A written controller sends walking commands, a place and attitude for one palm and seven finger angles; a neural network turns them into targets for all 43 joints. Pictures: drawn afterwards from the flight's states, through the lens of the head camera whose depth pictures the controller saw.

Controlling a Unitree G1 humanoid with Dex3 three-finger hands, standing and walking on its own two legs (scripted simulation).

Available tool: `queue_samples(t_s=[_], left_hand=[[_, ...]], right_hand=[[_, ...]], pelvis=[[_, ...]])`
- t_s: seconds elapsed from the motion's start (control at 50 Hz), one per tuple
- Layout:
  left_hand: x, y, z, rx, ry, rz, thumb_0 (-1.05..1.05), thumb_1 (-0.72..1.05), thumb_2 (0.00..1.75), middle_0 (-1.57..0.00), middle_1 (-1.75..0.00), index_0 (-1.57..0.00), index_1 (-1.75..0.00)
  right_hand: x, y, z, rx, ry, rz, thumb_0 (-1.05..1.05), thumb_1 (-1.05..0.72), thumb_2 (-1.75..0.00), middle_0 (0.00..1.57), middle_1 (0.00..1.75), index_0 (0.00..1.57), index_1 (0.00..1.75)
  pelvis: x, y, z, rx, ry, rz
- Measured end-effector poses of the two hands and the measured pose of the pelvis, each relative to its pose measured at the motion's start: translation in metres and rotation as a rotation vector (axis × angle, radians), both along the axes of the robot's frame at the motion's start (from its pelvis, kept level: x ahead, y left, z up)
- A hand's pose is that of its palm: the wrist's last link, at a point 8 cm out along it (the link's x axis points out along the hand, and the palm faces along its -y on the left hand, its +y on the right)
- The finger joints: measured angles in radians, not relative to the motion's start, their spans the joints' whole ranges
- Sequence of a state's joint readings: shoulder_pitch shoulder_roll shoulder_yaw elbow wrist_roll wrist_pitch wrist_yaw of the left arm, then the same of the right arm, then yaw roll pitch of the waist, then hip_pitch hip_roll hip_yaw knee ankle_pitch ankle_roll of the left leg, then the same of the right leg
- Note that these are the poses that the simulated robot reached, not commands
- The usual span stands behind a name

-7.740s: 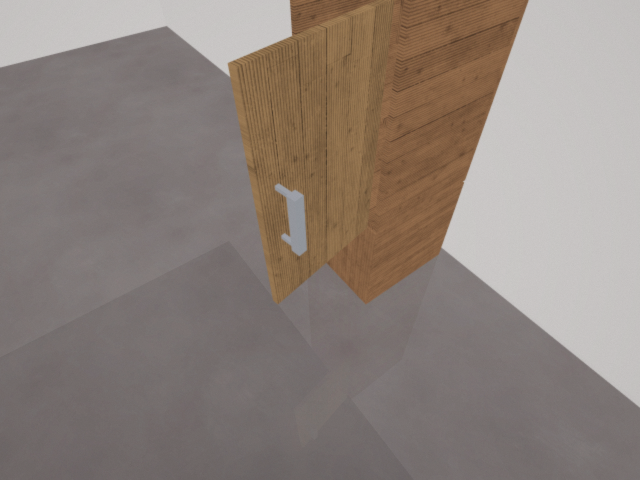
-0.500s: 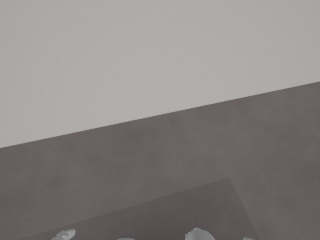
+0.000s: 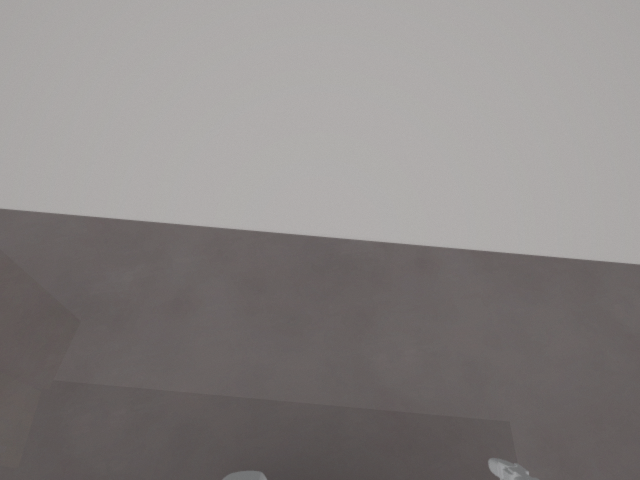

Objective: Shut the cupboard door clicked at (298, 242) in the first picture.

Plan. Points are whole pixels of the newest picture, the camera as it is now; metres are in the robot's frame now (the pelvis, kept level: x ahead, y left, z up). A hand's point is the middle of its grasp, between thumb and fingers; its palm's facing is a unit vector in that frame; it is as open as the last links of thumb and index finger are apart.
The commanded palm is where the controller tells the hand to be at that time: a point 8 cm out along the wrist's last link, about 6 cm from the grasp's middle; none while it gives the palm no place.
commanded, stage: walk to a spot facing it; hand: left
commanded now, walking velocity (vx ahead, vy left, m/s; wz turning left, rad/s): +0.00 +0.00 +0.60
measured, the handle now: out of the picture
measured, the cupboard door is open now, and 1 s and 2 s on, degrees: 100 100 100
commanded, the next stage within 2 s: none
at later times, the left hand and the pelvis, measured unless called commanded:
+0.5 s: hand out of the picture +0.07 +0.17 -0.14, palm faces +0.26 -0.92 -0.29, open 7.3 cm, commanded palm none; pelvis +0.01 -0.05 +0.00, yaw +16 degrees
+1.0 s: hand out of the picture -0.07 +0.20 -0.18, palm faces +0.61 -0.76 -0.22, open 7.4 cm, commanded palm none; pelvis +0.07 +0.04 +0.00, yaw +35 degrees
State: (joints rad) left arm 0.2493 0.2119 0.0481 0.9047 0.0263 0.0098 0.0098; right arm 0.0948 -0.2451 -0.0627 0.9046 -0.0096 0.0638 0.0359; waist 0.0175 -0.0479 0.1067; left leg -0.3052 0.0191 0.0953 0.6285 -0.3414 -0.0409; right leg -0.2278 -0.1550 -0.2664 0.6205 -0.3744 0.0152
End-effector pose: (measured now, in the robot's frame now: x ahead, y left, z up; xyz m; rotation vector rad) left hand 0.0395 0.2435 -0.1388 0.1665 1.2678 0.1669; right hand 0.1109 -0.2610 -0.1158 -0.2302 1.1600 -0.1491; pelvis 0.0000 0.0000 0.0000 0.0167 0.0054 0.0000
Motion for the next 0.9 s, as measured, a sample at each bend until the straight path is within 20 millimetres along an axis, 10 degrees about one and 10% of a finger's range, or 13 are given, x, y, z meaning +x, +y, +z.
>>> queue_samples(t_s=[0.24, 0.4, 0.6, 0.74, 0.9], left_hand=[[-0.003, 0.031, 0.013, 0.052, -0.022, 0.124, 0.01, 0.91, 0.9, -0.2, -0.3, -0.2, -0.3], [0.021, -0.001, 0.027, 0.107, -0.142, 0.15, 0.01, 0.91, 0.9, -0.2, -0.3, -0.2, -0.3], [-0.022, -0.052, 0.033, 0.055, -0.101, 0.299, 0.01, 0.91, 0.9, -0.21, -0.3, -0.2, -0.3], [-0.092, -0.059, 0.021, 0.019, 0.0, 0.493, 0.01, 0.92, 0.9, -0.21, -0.3, -0.21, -0.3], [-0.174, -0.053, -0.007, -0.068, 0.225, 0.663, 0.01, 0.92, 0.9, -0.2, -0.3, -0.2, -0.3]], right_hand=[[0.018, 0.019, 0.007, -0.017, 0.012, 0.132, 0.0, -0.9, -0.9, 0.2, 0.3, 0.2, 0.3], [0.017, -0.011, -0.023, 0.034, 0.084, 0.156, 0.0, -0.9, -0.9, 0.2, 0.3, 0.2, 0.3], [0.059, -0.021, -0.014, 0.037, 0.126, 0.282, 0.01, -0.91, -0.9, 0.2, 0.3, 0.2, 0.3], [0.128, 0.032, -0.001, 0.027, 0.082, 0.476, 0.01, -0.91, -0.9, 0.2, 0.3, 0.2, 0.3], [0.22, 0.15, 0.009, 0.038, -0.151, 0.691, 0.01, -0.91, -0.9, 0.2, 0.3, 0.2, 0.3]], pelvis=[[0.001, -0.003, 0.009, -0.03, 0.016, 0.118], [0.008, -0.039, -0.002, -0.009, 0.026, 0.214], [0.023, -0.056, 0.013, 0.016, 0.002, 0.374], [0.039, -0.043, 0.014, 0.008, 0.004, 0.493], [0.058, 0.01, -0.008, -0.01, 0.003, 0.576]])
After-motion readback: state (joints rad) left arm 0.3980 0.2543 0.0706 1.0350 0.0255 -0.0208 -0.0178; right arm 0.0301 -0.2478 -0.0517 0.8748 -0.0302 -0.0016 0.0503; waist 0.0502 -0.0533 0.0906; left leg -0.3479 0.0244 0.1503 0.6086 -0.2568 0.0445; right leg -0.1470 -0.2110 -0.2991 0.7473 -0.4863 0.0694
